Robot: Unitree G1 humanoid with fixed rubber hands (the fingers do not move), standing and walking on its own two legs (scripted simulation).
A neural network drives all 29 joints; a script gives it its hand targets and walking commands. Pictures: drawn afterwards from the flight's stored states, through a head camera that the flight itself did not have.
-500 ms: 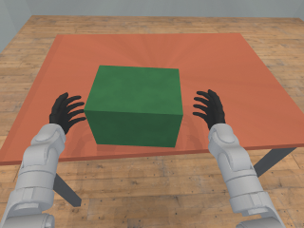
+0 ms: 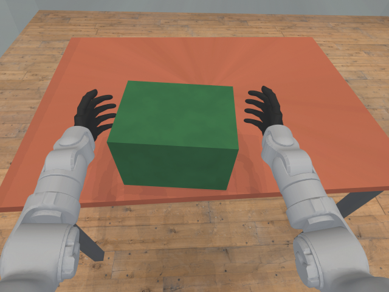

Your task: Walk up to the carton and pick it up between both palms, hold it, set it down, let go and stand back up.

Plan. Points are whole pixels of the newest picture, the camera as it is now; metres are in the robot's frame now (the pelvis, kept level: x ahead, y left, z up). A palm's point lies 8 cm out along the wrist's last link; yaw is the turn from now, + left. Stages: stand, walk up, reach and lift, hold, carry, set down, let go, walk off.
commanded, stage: reach and lift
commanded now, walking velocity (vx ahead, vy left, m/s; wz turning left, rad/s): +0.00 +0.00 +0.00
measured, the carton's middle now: (177, 136) +0.47 +0.04 +0.02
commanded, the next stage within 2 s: none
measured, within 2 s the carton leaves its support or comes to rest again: neither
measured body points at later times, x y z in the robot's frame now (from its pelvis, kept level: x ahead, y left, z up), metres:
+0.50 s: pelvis +0.00 +0.01 -0.01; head +0.07 +0.03 +0.44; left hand +0.46 +0.23 +0.07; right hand +0.46 -0.15 +0.08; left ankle +0.01 +0.13 -0.73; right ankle +0.01 -0.12 -0.73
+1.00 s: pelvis +0.01 +0.03 -0.02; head +0.11 +0.05 +0.42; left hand +0.47 +0.25 +0.03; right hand +0.46 -0.14 +0.04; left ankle +0.01 +0.13 -0.73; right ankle +0.01 -0.12 -0.73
